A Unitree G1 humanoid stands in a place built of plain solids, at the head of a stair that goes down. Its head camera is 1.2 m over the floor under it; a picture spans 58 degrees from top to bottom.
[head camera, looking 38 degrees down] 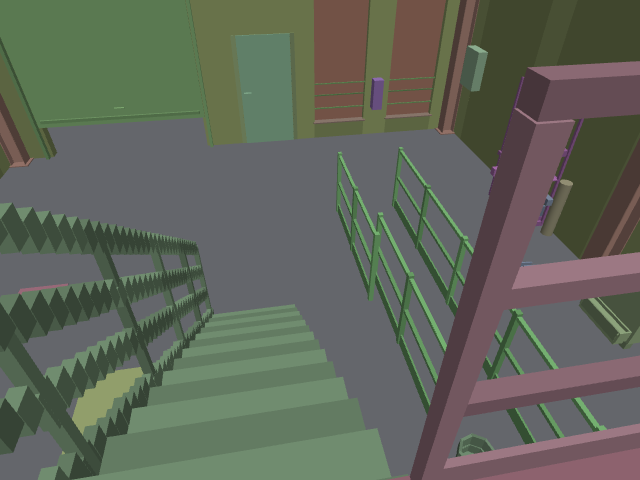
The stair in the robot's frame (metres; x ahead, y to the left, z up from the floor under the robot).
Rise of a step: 0.20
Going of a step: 0.24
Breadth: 1.02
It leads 10 degrees to the left of straight ahead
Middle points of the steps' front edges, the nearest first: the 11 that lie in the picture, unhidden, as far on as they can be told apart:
0.68 0.31 -0.20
0.91 0.35 -0.40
1.15 0.39 -0.60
1.39 0.43 -0.80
1.63 0.47 -1.00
1.86 0.52 -1.20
2.10 0.56 -1.40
2.34 0.60 -1.60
2.58 0.64 -1.80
2.82 0.68 -2.00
3.05 0.72 -2.20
